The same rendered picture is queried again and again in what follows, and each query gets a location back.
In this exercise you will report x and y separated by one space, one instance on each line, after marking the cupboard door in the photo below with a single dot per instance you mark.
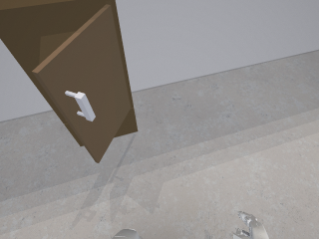
89 62

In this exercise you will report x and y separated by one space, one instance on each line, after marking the handle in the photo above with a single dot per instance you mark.
82 100

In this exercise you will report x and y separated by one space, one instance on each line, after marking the right robot hand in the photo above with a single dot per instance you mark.
256 229

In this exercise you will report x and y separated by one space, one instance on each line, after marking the robot left thigh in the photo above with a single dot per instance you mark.
127 234

